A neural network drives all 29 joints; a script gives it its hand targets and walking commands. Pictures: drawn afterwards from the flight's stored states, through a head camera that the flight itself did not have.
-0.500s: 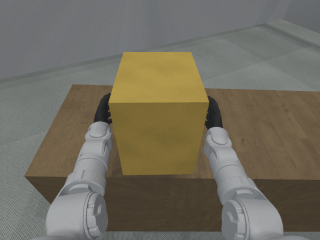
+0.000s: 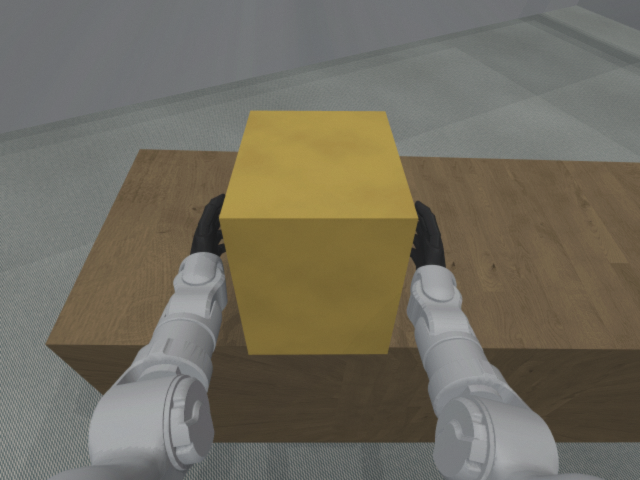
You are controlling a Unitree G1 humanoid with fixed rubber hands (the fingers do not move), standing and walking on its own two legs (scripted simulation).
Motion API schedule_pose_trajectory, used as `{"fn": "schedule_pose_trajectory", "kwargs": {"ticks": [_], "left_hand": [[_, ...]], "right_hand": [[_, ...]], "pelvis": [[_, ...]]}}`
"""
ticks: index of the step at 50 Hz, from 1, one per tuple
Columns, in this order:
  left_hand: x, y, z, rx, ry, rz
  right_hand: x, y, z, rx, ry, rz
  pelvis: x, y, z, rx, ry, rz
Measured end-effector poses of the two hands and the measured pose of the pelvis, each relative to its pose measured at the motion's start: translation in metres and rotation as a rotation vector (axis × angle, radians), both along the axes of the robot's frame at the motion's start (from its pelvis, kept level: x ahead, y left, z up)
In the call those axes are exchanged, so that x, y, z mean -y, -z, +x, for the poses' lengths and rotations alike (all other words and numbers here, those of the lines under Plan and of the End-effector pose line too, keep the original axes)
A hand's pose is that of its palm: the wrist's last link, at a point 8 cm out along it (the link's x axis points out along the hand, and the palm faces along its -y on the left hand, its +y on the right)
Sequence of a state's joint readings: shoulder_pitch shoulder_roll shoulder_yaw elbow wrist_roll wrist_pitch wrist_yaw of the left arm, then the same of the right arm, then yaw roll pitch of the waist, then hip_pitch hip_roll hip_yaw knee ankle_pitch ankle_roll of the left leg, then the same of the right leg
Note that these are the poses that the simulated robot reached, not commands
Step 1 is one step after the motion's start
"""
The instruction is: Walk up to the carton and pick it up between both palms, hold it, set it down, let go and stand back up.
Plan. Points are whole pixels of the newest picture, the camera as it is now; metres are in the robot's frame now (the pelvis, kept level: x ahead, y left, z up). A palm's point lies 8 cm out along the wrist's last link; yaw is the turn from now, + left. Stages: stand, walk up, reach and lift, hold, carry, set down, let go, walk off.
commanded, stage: set down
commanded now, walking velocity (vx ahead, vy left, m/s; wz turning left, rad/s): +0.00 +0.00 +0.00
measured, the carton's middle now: (318, 230) +0.46 +0.01 +0.03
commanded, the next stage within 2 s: none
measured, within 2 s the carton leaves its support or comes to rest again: rests again in 0.98 s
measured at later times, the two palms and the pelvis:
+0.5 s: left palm (216, 260) +0.40 +0.15 +0.03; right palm (426, 271) +0.38 -0.14 +0.03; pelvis +0.00 -0.01 -0.01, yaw +0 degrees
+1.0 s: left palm (217, 266) +0.40 +0.15 +0.02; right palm (426, 277) +0.38 -0.14 +0.02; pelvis -0.01 -0.01 -0.01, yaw +0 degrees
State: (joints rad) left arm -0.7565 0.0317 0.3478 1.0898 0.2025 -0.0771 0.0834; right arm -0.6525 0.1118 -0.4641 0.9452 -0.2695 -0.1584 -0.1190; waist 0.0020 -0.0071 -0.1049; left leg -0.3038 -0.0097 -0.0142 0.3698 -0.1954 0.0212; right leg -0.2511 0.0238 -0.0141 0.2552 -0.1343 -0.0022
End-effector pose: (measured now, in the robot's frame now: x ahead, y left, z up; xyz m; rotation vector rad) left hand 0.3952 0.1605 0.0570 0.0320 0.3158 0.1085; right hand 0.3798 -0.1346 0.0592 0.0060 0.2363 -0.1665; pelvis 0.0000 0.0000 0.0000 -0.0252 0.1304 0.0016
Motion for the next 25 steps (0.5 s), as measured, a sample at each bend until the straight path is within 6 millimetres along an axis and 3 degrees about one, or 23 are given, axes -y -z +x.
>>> {"fn": "schedule_pose_trajectory", "kwargs": {"ticks": [13,25], "left_hand": [[0.003,0.022,0.003,-0.010,-0.002,-0.003],[0.006,0.026,0.007,0.011,0.005,-0.005]], "right_hand": [[0.003,0.022,0.003,-0.011,-0.007,-0.019],[0.006,0.028,0.004,0.006,0.001,-0.015]], "pelvis": [[0.003,0.003,0.003,-0.084,0.002,-0.001],[0.006,0.006,0.000,-0.123,-0.003,-0.001]]}}
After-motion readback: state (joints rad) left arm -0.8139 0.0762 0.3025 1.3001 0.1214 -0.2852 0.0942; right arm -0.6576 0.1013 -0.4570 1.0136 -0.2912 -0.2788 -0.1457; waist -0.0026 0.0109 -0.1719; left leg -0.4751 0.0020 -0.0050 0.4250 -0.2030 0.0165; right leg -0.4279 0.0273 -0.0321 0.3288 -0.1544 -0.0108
